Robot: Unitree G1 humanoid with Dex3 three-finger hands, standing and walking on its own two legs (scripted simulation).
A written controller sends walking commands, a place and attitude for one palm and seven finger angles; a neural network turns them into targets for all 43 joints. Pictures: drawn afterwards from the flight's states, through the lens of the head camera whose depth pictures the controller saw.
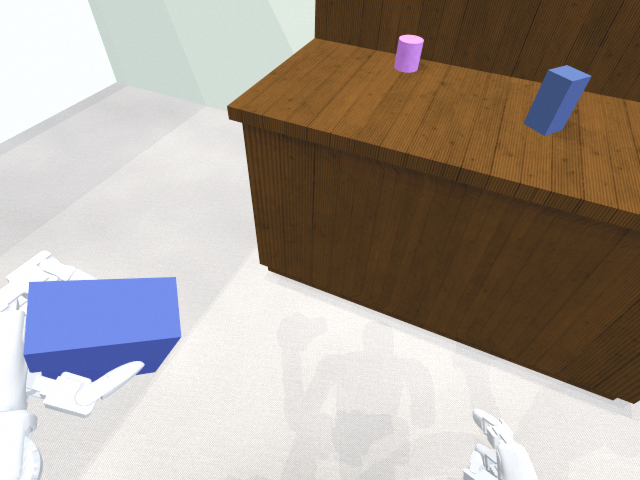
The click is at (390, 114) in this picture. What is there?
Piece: table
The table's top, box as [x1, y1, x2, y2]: [227, 38, 639, 230]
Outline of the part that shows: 227,106 229,119 639,230 639,102 583,91 563,129 543,136 522,123 541,83 422,59 420,59 418,69 416,71 406,73 398,71 393,67 395,54 314,38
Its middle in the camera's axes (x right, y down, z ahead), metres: +0.48 -0.30 +1.03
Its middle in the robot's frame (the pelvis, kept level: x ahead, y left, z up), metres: +0.99 -0.42 -0.04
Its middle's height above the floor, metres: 0.73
